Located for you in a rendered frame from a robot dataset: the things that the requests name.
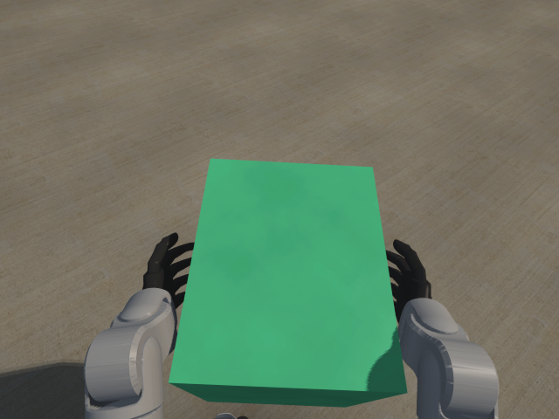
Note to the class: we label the robot right hand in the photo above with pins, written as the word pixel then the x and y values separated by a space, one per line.
pixel 411 278

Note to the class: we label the robot left hand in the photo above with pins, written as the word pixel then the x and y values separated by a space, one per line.
pixel 161 270

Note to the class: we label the robot left forearm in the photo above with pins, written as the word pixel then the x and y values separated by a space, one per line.
pixel 123 365

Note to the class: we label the carton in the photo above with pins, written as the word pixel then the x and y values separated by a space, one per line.
pixel 288 299

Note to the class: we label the robot right forearm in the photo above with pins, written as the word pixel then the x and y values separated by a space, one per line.
pixel 456 378

